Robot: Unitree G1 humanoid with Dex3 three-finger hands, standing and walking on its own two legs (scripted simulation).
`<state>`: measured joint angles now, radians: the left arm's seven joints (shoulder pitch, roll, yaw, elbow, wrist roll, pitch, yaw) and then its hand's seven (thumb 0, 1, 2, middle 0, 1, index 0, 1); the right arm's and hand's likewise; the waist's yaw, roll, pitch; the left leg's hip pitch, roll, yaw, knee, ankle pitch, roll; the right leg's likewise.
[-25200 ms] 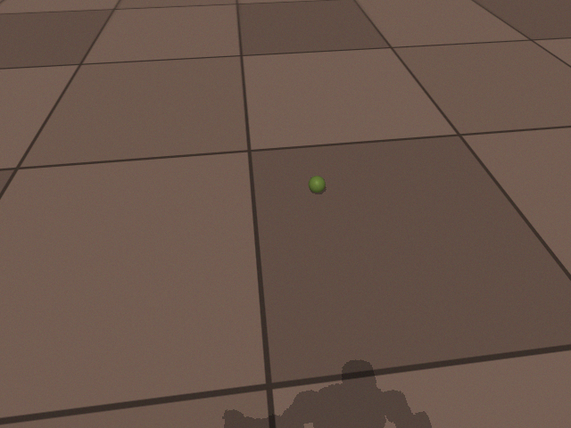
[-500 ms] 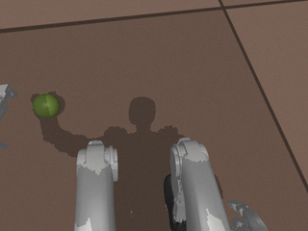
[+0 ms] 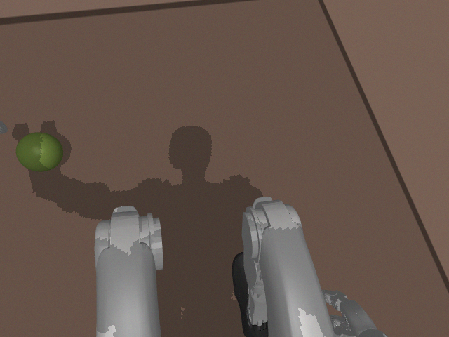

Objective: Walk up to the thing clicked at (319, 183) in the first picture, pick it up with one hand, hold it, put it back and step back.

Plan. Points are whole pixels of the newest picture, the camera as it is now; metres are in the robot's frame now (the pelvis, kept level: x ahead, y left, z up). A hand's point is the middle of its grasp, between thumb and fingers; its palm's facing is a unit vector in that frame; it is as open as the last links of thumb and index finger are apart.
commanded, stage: rise first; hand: left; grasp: from above
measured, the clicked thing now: (40, 152) +0.45 +0.36 -0.29
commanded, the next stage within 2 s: approach in 0.06 s
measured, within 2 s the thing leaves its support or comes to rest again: neither
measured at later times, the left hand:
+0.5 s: hand (31, 141) +0.45 +0.34 -0.18, palm faces -0.38 -0.07 -0.92, open 14.0 cm
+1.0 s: hand (8, 167) +0.39 +0.36 -0.18, palm faces -0.58 -0.19 -0.79, open 13.9 cm
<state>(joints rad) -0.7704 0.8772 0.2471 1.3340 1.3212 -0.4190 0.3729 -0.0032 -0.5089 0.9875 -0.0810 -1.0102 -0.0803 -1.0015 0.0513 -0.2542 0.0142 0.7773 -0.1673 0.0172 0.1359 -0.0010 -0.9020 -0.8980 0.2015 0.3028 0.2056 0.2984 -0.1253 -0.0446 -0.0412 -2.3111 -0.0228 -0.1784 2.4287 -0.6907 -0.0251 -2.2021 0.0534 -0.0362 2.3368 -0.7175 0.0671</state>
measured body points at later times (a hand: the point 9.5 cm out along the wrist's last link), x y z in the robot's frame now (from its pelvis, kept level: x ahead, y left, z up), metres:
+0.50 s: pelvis +0.00 +0.00 -0.01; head +0.25 +0.09 +0.35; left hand +0.46 +0.34 -0.13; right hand +0.09 -0.28 -0.11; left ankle +0.07 +0.13 -0.29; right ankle +0.10 -0.14 -0.29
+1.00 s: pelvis +0.00 -0.01 +0.01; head +0.25 +0.07 +0.37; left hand +0.42 +0.37 -0.13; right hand +0.06 -0.29 -0.10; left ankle +0.07 +0.13 -0.29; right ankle +0.10 -0.14 -0.29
